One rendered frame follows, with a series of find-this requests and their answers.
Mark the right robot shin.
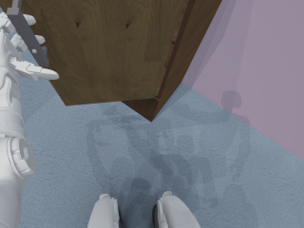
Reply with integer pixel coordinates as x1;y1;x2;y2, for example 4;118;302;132
158;191;172;228

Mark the left robot upper arm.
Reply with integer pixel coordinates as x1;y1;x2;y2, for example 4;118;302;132
0;137;37;228

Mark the handle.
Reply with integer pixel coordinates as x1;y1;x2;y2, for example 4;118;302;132
6;0;49;67

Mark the robot right thigh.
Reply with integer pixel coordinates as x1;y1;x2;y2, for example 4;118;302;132
157;195;201;228

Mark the robot left hand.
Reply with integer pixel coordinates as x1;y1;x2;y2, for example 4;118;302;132
0;12;59;82

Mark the left robot forearm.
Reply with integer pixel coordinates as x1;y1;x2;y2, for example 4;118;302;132
0;66;27;141

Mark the cupboard door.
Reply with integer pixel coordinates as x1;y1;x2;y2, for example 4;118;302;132
0;0;184;106

